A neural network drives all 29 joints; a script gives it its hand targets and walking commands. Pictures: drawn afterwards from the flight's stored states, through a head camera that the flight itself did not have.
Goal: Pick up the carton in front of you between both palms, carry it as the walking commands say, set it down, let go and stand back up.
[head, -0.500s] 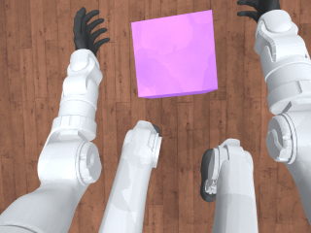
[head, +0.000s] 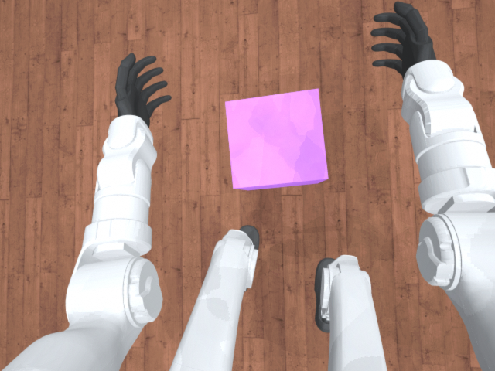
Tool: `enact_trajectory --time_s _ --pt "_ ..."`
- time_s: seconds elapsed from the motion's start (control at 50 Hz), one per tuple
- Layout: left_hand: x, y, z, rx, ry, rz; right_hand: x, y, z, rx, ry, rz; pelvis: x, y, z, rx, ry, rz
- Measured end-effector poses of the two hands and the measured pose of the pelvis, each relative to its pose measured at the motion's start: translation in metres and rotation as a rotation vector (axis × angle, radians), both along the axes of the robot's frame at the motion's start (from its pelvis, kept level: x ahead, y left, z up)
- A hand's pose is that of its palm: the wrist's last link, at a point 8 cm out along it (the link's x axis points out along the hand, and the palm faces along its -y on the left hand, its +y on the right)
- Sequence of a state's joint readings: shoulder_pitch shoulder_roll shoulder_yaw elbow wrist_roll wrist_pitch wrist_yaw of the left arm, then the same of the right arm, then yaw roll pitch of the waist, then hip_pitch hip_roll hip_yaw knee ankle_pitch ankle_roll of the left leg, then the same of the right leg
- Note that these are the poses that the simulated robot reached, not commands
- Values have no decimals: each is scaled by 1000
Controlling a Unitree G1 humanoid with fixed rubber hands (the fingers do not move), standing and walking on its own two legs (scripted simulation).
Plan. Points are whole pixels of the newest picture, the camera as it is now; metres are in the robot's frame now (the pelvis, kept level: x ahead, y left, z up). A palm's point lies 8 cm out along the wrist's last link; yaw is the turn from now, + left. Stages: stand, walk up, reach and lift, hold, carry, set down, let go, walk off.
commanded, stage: set down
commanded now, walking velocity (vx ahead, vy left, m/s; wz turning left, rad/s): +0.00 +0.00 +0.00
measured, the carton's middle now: (277, 147) +0.47 +0.08 -0.46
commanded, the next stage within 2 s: let go in 0.06 s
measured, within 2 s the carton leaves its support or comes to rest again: neither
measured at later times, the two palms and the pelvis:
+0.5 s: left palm (68, 161) +0.35 +0.27 +0.03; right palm (490, 158) +0.41 -0.15 +0.02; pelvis +0.05 +0.02 +0.13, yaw -2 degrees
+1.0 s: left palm (10, 277) +0.26 +0.23 +0.12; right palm out of the picture +0.29 -0.23 +0.11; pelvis +0.10 -0.01 +0.19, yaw +1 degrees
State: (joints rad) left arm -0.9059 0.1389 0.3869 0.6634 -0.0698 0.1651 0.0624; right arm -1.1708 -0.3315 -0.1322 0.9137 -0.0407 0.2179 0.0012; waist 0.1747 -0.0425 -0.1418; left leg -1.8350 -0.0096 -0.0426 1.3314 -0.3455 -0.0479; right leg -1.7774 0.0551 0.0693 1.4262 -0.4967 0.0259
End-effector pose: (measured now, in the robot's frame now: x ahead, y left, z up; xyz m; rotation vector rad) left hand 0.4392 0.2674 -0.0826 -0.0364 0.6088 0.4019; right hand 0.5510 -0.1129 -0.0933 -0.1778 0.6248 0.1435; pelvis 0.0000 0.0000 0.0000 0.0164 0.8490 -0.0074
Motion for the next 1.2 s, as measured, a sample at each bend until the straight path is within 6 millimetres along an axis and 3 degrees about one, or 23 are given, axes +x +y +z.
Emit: enact_trajectory --time_s 0.2,0.34,0.46,0.62,0.84,0.94,1.06,1.2 --pt "-9 -5 47 16 26 -58 -11 -11 53 -20 4 -35 11 3 50 -7 -36 -4" --pt "-42 -11 71 37 116 -210 -71 -29 75 -59 33 -142 26 10 86 -20 -121 -7" --pt "-76 -5 106 64 174 -308 -125 -38 100 -75 68 -201 43 17 116 -28 -236 -10" --pt "-119 0 150 65 184 -339 -160 -50 140 -81 69 -184 68 22 147 -25 -389 0" --pt "-180 -22 196 46 197 -297 -218 -86 180 -87 96 -162 93 8 178 -7 -611 18" --pt "-186 -33 203 47 199 -314 -245 -108 197 -93 108 -169 100 -3 186 4 -716 19" --pt "-176 -45 205 54 188 -341 -269 -130 212 -98 122 -189 106 -13 189 7 -806 13" --pt "-169 -52 205 54 191 -359 -282 -135 217 -88 144 -201 109 -16 189 7 -874 6"
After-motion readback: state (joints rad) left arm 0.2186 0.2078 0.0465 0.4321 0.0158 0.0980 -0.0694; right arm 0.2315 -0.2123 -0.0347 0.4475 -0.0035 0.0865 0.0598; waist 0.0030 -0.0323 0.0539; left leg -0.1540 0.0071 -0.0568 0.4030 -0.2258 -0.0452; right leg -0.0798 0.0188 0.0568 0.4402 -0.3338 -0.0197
